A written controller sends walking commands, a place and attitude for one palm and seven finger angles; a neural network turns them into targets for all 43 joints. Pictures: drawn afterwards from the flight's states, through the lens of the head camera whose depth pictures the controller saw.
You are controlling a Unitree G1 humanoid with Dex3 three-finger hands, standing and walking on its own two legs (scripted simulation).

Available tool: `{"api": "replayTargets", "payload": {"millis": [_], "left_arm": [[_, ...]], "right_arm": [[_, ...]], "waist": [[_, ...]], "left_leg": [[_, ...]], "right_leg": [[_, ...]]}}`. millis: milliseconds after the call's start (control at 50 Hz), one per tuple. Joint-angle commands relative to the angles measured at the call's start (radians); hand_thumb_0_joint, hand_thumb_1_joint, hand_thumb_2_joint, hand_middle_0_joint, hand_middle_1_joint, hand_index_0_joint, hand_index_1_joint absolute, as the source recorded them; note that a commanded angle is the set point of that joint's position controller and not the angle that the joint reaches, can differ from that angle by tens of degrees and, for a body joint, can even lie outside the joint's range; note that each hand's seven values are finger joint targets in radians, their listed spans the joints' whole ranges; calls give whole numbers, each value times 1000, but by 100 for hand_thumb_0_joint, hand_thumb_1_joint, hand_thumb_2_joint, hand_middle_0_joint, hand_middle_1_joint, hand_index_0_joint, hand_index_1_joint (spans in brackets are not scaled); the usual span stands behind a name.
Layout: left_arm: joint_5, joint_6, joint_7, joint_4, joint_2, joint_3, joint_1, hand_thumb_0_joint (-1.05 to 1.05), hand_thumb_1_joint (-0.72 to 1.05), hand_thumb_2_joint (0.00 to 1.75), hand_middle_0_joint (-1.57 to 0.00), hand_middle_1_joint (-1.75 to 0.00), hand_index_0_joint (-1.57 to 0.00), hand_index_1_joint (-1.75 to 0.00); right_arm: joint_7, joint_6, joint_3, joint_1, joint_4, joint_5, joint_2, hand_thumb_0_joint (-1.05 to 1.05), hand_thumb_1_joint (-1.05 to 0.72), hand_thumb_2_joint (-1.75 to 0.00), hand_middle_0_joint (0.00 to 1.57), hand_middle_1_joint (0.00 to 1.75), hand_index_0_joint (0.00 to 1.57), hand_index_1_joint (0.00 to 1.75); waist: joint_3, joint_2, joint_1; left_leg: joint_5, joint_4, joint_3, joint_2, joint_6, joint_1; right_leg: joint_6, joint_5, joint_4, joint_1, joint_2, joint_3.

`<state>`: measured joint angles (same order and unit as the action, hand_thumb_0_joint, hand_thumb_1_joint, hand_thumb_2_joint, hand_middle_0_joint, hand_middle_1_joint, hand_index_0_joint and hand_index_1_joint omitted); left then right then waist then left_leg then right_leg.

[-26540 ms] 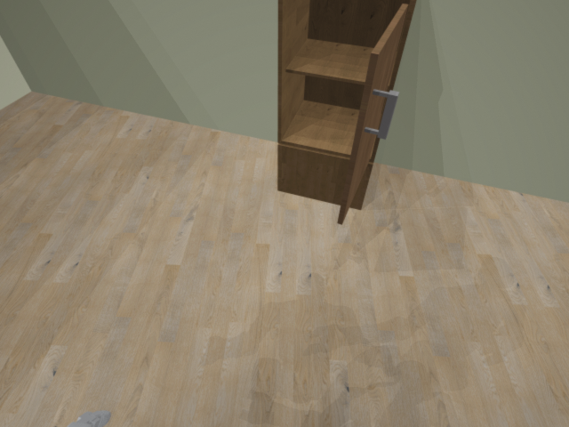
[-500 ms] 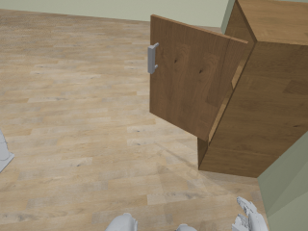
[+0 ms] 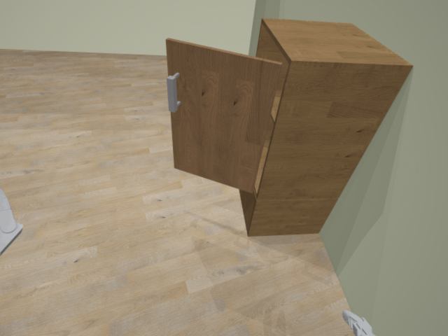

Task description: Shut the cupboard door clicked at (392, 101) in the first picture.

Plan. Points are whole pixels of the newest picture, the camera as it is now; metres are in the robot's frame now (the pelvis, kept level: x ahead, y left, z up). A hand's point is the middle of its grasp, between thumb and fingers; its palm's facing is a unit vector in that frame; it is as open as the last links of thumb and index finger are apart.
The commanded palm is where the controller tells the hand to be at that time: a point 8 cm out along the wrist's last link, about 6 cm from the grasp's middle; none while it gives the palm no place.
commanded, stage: stop stepping back and stand still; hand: left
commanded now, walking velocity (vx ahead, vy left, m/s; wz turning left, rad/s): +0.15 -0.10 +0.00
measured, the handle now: (175, 92) +0.92 +0.19 -0.01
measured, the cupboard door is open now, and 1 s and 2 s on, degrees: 64 64 64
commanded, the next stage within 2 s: let the arm hang, fingers relaxed in 0.56 s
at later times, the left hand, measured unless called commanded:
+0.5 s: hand (4, 244) +0.18 +0.27 +0.18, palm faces +0.44 -0.80 -0.41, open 7.4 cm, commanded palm +0.12 +0.30 +0.19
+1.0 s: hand out of the picture +0.05 +0.18 -0.17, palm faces -0.02 -0.99 -0.16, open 6.9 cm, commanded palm none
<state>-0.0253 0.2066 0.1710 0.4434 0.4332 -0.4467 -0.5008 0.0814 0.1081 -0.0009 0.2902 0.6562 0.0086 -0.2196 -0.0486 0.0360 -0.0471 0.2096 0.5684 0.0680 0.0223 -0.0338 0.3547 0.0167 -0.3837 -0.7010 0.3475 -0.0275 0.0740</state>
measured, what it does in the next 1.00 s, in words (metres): steps on the spot: right foot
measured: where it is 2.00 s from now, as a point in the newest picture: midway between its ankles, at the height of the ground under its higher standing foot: outside the picture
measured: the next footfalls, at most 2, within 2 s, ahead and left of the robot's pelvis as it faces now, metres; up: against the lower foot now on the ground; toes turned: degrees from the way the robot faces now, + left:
right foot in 0.16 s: -0.01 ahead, -0.08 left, +0.00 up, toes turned -6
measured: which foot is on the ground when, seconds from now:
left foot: down 0.00-1.00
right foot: up 0.00-0.14, down 0.16-1.00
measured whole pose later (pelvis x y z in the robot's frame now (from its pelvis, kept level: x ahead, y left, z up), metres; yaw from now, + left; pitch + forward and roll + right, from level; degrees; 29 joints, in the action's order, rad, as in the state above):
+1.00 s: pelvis -0.03 +0.01 +0.00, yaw -2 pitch +0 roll +0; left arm 0.01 -0.03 0.03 -0.87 0.18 -0.02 -0.24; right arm 0.01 -0.02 0.01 0.19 0.93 -0.02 -0.23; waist 0.05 0.05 -0.01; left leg 0.21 0.52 0.03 0.01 -0.01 0.30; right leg -0.04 -0.30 -0.51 0.21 -0.02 -0.08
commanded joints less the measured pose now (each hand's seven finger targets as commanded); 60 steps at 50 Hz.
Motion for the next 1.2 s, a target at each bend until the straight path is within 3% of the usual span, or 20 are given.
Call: {"api": "replayTargets", "payload": {"millis": [0,80,120,160,180,320,340,400,440,520,560,600,620,640,680,740,800,860,980,1180], "left_arm": [[0,45,14,227,141,-93,-11,0,90,90,-20,-30,-20,-30],[1,20,17,238,146,-59,-10,0,90,90,-20,-30,-20,-30],[1,18,21,216,186,-96,27,0,90,90,-20,-30,-20,-30],[-13,36,31,218,217,-121,78,0,90,90,-20,-30,-20,-30],[-11,32,32,165,191,-110,52,0,90,90,-20,-30,-20,-30],[4,58,32,214,180,-70,142,0,90,90,-20,-30,-20,-30],[-1,60,31,223,184,-75,153,0,90,90,-20,-30,-20,-30],[-5,66,29,247,189,-116,114,0,90,90,-20,-30,-20,-30],[-3,51,18,219,182,-114,86,0,90,90,-20,-30,-20,-30],[0,27,15,207,145,-83,6,0,90,90,-20,-30,-20,-30],[-10,26,16,201,153,-91,18,0,90,90,-20,-30,-20,-30],[-20,15,17,200,162,-92,10,0,90,90,-20,-30,-20,-30],[-21,11,23,200,162,-90,2,0,90,90,-20,-30,-20,-30],[47,-103,-113,-525,-36,352,120,0,90,90,-20,-30,-20,-30],[58,-205,-158,-567,-94,348,108,0,90,90,-20,-30,-20,-30],[54,-206,-162,-710,-66,372,176,0,90,90,-20,-30,-20,-30],[47,-210,-154,-889,-32,387,236,0,90,90,-20,-30,-20,-30],[43,-213,-149,-1086,-59,406,253,0,90,90,-20,-30,-20,-30],[42,-198,-149,-1328,-101,402,226,0,90,90,-20,-30,-20,-30],[36,-196,-149,-1513,-105,425,203,0,90,90,-20,-30,-20,-30]], "right_arm": [[4,73,-40,-128,-173,-14,-119,0,-90,-90,20,30,20,30],[3,51,-35,-126,-167,-24,-132,0,-90,-90,20,30,20,30],[5,31,-44,-112,-161,-33,-126,0,-90,-90,20,30,20,30],[-3,27,-45,-94,-154,-29,-114,0,-90,-90,20,30,20,30],[-7,30,-55,-81,-143,-15,-114,0,-90,-90,20,30,20,30],[19,39,-28,-131,-129,-23,-101,0,-90,-90,20,30,20,30],[27,47,-33,-128,-133,-19,-115,0,-90,-90,20,30,20,30],[27,56,-22,-129,-138,-22,-123,0,-90,-90,20,30,20,30],[19,65,-27,-133,-145,-27,-107,0,-90,-90,20,30,20,30],[-2,53,-23,-133,-151,-18,-110,0,-90,-90,20,30,20,30],[-5,42,-24,-133,-162,-20,-102,0,-90,-90,20,30,20,30],[-11,34,-30,-127,-149,-12,-89,0,-90,-90,20,30,20,30],[-14,29,-26,-129,-146,-10,-84,0,-90,-90,20,30,20,30],[-103,100,-67,-205,29,-11,-175,0,-90,-90,20,30,20,30],[-88,-4,-63,-90,41,-13,-160,0,-90,-90,20,30,20,30],[-79,-48,-46,-108,26,-24,-177,0,-90,-90,20,30,20,30],[-73,-82,-33,-118,56,-27,-185,0,-90,-90,20,30,20,30],[-72,-98,-16,-135,128,-36,-157,0,-90,-90,20,30,20,30],[-55,-103,-14,-102,257,-34,-104,0,-90,-90,20,30,20,30],[-47,-107,-19,-24,390,-22,-106,0,-90,-90,20,30,20,30]], "waist": [[27,-240,34],[12,-237,20],[10,-107,18],[-17,99,31],[-15,136,37],[114,-39,21],[121,-97,14],[75,-352,20],[73,-243,31],[36,-163,32],[26,-102,21],[9,77,33],[16,89,32],[47,53,-23],[-33,27,8],[-37,153,34],[-62,105,36],[-36,-78,46],[-38,-200,43],[74,-25,41]], "left_leg": [[544,-478,-257,238,-41,116],[403,-336,-114,138,15,77],[284,-79,-53,72,21,104],[138,223,-34,19,44,176],[175,312,-62,20,46,205],[153,19,17,16,15,-124],[220,-72,-41,42,0,-145],[613,-436,-474,304,-109,-24],[552,-446,-434,298,-113,60],[386,-282,-145,156,-20,124],[266,-121,-69,66,15,76],[132,65,-45,29,31,10],[74,104,-52,27,34,26],[-71,168,-77,102,40,42],[-256,102,-104,76,28,-69],[-376,78,-123,76,7,-81],[-343,13,-137,67,2,-114],[-283,-92,-160,87,-3,-105],[-150,-156,-131,80,11,-158],[-72,-236,-129,94,5,-183]], "right_leg": [[-25,-76,-69,-113,-50,-153],[-50,-8,271,-258,-27,-171],[-129,-70,358,-215,100,37],[-245,-182,487,-176,324,319],[-261,-233,492,-156,336,344],[-163,-339,404,168,201,110],[-138,-318,319,178,165,76],[-29,-119,-111,85,-17,-97],[-28,-84,-140,-7,2,-81],[-35,24,240,-241,13,-105],[-87,-13,353,-163,101,40],[-135,-148,470,-54,224,246],[-156,-36,469,-75,257,266],[-148,464,254,-21,291,43],[-97,570,140,-2,183,-35],[-91,578,137,-48,166,-23],[-94,490,164,-102,168,-18],[-62,283,223,-149,127,-19],[-76,263,351,-202,134,-1],[-73,171,429,-162,131,-15]]}}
